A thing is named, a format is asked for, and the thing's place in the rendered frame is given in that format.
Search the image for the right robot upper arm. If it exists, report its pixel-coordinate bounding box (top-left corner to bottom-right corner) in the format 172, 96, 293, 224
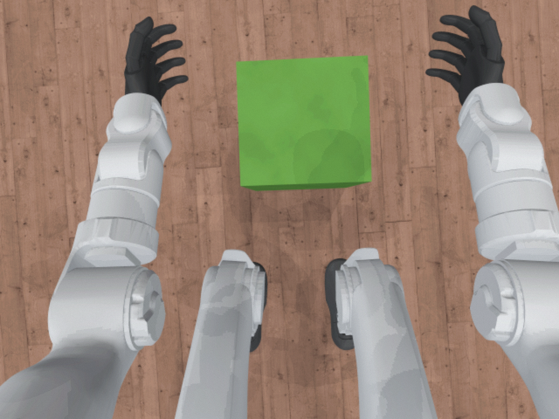
470, 259, 559, 419

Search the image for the carton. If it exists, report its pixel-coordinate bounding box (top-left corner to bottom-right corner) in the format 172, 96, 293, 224
236, 55, 372, 191

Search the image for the right robot hand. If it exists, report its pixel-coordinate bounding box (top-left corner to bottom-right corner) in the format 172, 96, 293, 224
425, 5, 505, 106

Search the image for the left robot upper arm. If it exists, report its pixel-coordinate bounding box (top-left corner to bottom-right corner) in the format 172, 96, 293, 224
0, 265, 165, 419

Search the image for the left robot forearm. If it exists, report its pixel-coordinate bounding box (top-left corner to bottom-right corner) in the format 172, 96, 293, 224
48, 93, 172, 341

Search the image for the robot right shin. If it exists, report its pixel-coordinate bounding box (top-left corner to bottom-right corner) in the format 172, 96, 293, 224
337, 248, 404, 335

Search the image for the right robot forearm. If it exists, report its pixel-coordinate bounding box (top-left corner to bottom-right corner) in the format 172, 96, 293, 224
456, 83, 559, 262

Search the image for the robot right thigh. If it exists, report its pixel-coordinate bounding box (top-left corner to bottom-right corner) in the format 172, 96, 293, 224
335, 259, 438, 419

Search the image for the left robot hand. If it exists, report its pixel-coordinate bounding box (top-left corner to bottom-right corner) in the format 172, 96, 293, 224
124, 17, 189, 106

